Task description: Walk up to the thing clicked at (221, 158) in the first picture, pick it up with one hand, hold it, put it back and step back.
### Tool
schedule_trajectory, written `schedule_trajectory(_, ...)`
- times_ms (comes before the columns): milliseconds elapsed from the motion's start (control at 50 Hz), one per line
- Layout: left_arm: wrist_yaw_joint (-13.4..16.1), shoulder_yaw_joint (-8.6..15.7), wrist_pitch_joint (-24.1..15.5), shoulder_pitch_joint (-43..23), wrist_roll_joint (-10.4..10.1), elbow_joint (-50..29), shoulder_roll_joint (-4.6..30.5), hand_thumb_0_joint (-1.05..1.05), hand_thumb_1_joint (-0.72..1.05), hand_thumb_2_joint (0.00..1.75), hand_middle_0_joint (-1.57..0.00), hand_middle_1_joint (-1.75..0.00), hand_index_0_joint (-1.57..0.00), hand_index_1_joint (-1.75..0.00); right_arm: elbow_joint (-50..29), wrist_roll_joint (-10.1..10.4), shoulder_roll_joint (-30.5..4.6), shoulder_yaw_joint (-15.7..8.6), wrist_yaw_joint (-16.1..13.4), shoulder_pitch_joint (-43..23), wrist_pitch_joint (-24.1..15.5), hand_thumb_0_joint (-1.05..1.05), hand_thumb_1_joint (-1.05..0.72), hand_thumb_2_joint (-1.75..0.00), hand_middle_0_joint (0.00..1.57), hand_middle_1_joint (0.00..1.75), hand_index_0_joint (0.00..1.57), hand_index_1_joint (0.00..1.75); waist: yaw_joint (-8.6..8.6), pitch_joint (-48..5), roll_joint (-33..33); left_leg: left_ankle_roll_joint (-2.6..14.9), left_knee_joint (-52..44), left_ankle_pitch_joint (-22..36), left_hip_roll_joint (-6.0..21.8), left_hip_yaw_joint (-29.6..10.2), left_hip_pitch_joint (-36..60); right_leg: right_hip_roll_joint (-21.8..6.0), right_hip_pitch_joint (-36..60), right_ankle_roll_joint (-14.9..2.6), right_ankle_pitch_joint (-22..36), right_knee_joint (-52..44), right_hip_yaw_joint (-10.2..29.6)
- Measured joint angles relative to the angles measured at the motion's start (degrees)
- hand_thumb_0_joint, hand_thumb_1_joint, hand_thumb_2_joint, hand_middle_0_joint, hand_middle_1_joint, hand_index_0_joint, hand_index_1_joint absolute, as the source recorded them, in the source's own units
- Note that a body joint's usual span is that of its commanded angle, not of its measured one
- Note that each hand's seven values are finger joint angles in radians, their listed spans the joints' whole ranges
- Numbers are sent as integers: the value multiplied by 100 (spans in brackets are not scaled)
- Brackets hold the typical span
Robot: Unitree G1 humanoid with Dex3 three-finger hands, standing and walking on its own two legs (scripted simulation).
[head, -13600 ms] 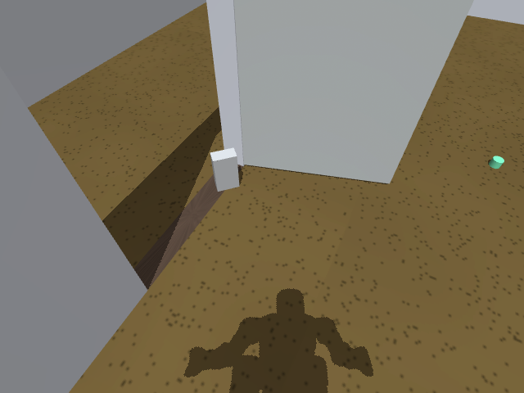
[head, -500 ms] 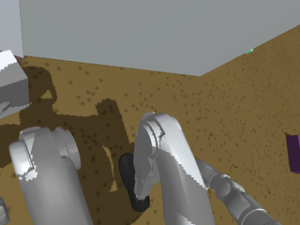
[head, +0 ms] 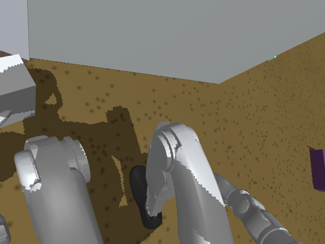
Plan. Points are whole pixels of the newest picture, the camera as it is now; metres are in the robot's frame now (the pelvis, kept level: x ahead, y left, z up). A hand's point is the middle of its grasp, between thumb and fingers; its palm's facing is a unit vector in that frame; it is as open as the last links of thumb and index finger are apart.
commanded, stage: settle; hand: left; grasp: from the side
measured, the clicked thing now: out of the picture +0.42 +0.27 -0.17
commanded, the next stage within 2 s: lift in 1.64 s
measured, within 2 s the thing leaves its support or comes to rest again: leaves its support in 0.12 s
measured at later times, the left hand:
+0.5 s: hand out of the picture +0.38 +0.32 -0.05, palm faces +0.37 -0.93 -0.05, open 10.3 cm
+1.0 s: hand out of the picture +0.38 +0.31 +0.02, palm faces +0.36 -0.93 -0.06, open 10.3 cm
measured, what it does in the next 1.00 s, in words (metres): rises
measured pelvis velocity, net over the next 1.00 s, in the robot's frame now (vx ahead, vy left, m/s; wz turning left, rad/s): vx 0.02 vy -0.02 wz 0.15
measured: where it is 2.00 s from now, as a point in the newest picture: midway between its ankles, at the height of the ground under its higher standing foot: (108, 224)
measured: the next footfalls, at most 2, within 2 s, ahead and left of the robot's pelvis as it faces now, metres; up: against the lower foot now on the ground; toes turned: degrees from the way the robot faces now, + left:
none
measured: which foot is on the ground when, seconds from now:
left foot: down 0.00-1.00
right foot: down 0.00-1.00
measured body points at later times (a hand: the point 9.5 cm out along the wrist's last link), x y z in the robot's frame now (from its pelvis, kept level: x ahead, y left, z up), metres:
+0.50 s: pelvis +0.01 -0.01 +0.03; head +0.19 +0.13 +0.41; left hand +0.36 +0.37 -0.04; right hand +0.21 -0.24 -0.05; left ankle +0.08 +0.13 -0.25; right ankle +0.13 -0.13 -0.25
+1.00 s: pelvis +0.02 -0.02 +0.06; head +0.21 +0.08 +0.46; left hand +0.35 +0.36 +0.03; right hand +0.22 -0.25 -0.06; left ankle +0.08 +0.13 -0.25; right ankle +0.13 -0.13 -0.25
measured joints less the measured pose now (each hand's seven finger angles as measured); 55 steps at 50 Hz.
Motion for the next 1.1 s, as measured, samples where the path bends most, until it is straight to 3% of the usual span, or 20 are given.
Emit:
schedule_trajectory(140, -26, -80, 439, 327, 129, -777, -219, -1, -34, 87, -70, -102, -71, -99, 48, 101, 67, -219, 3, 206, 70, 0, -92, -90, 20, 30, 21, 30, 90, -140, 117, -35, -116, -42, -6, 67, 4, -56, -10, -11, -76, -49, 35)
schedule_trajectory(240, 19, -146, 735, 503, 34, -1335, -455, -1, -35, 88, -71, -101, -72, -98, 121, 237, 112, -442, -19, 338, 108, 0, -92, -90, 20, 30, 21, 30, 173, -347, 272, -48, -272, -22, -7, 182, -6, -118, -39, -27, -113, -114, 101)
schedule_trajectory(320, 17, -226, 1033, 561, 72, -1720, -598, -1, -35, 89, -71, -101, -72, -98, 159, 365, 143, -666, -46, 444, 146, 0, -92, -90, 20, 30, 21, 30, 246, -564, 445, -45, -424, 19, -5, 294, -41, -168, -91, -49, -124, -184, 166)
schedule_trajectory(400, -98, -404, 1238, 597, -31, -2012, -723, -1, -36, 91, -71, -101, -72, -98, 221, 528, 152, -920, -61, 543, 145, 0, -92, -90, 20, 30, 21, 30, 305, -823, 651, -24, -558, 63, -5, 435, -105, -220, -174, -58, -142, -226, 259)
schedule_trajectory(580, -351, -493, 1855, 709, -238, -2481, -1209, -1, -37, 93, -71, -101, -72, -98, 262, 966, 241, -1381, -173, 808, 214, 0, -91, -90, 20, 30, 21, 30, 468, -1363, 983, -27, -922, 80, 30, 736, -135, -313, -315, -133, -214, -371, 460)
schedule_trajectory(800, -608, -470, 2212, 679, -280, -2816, -1541, -1, -39, 96, -72, -100, -73, -98, 412, 1212, 347, -1802, -341, 913, 206, 0, -91, -90, 20, 30, 21, 30, 583, -1650, 1162, -57, -1305, 91, 62, 1032, -54, -390, -390, -211, -279, -515, 673)
schedule_trajectory(1100, -717, -399, 2559, 571, -265, -2918, -1842, 0, -42, 102, -72, -101, -73, -99, 454, 1421, 364, -2133, -493, 1099, 135, 0, -91, -90, 20, 29, 21, 30, 639, -1948, 1292, -65, -1820, 72, 95, 1277, 213, -448, -233, -279, -350, -865, 835)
